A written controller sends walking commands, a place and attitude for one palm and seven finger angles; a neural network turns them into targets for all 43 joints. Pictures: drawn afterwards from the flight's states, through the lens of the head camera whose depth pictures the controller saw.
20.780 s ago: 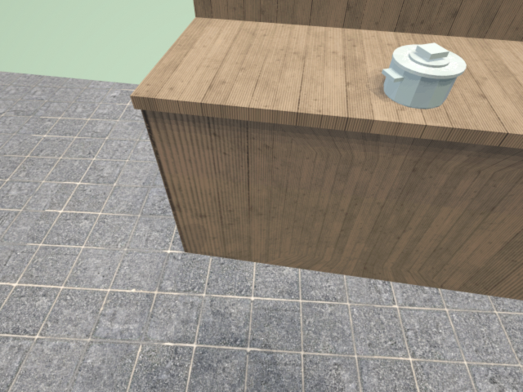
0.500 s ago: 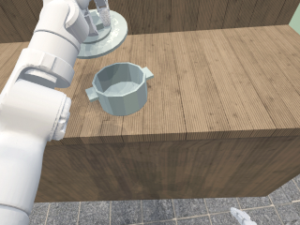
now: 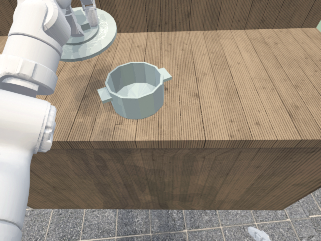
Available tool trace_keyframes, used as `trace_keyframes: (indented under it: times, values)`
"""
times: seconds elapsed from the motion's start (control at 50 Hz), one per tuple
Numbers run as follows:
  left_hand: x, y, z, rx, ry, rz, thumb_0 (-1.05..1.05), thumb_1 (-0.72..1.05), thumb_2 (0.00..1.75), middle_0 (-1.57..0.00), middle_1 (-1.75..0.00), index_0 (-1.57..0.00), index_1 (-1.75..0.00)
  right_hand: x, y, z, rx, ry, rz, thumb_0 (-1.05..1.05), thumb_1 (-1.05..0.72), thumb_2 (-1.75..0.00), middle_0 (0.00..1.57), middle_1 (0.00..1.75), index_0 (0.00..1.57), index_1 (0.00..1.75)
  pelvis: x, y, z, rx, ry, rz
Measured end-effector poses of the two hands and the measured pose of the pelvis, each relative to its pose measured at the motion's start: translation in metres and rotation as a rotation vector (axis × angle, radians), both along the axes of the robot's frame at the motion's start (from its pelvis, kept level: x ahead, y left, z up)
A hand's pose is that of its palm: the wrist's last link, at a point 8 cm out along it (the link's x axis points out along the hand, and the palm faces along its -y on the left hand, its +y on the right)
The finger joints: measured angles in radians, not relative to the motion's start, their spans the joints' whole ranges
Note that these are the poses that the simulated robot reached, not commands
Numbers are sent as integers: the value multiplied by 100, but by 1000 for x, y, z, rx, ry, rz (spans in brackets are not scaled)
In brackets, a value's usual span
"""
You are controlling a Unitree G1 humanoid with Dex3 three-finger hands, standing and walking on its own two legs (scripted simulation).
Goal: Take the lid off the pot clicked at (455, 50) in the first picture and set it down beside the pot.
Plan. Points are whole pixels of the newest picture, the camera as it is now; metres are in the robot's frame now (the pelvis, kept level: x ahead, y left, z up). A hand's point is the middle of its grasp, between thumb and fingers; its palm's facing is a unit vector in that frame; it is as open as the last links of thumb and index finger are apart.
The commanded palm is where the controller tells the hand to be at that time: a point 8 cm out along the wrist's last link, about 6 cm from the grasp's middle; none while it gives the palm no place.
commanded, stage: move the lid sideways beside the pot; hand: left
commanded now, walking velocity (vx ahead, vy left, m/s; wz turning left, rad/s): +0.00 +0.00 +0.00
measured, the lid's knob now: (73, 22) +0.51 +0.17 +0.29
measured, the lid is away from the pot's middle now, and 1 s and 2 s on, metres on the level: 0.11 0.22 0.23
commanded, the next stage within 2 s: lower the lid onto the table in 1.34 s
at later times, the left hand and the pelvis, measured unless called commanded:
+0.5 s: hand (53, 23) +0.49 +0.21 +0.30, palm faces -0.20 -0.07 -0.98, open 6.5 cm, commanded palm +0.49 +0.21 +0.37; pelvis +0.00 +0.00 +0.00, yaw +0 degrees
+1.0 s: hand (30, 25) +0.51 +0.27 +0.29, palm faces -0.21 -0.10 -0.97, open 6.5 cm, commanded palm +0.50 +0.27 +0.37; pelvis +0.02 +0.00 +0.00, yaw -1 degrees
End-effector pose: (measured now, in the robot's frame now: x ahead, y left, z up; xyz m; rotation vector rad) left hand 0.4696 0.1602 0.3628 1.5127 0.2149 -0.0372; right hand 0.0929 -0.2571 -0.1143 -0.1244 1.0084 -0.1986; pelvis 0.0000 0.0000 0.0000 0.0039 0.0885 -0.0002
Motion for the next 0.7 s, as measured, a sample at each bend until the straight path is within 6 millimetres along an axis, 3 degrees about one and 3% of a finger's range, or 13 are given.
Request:
trace_keyframes:
  times: [0.18,0.48,0.7]
  values:
    - [2,11,-1,-1,12,20,4,11,94,-53,-88,-90,-107,-10,-1,-2,0,30,-14,1,-90,-90,20,30,20,30,-1,0,0,-2,3,-1]
    - [12,46,-10,7,48,83,4,12,94,-53,-88,-90,-107,-33,-16,1,-46,107,-65,1,-90,-90,20,30,20,30,3,-2,1,-9,17,-4]
    - [26,68,-20,7,78,116,4,12,94,-53,-88,-90,-107,-39,-18,1,-57,155,-90,0,-90,-90,20,30,21,30,10,-1,1,-13,34,-11]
